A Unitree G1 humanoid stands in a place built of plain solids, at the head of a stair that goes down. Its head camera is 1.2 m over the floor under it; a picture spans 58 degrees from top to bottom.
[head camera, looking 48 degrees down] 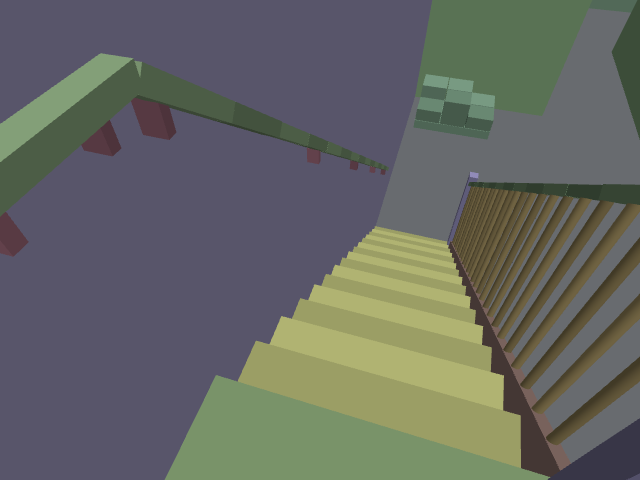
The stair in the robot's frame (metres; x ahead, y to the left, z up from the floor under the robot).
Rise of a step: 0.18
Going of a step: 0.22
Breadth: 0.90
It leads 17 degrees to the right of straight ahead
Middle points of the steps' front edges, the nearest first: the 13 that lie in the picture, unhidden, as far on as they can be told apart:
0.42 -0.13 0.00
0.63 -0.20 -0.18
0.85 -0.27 -0.36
1.06 -0.33 -0.55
1.28 -0.40 -0.73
1.49 -0.46 -0.91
1.71 -0.53 -1.09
1.92 -0.60 -1.27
2.14 -0.66 -1.46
2.35 -0.73 -1.64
2.57 -0.79 -1.82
2.78 -0.86 -2.00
3.00 -0.92 -2.18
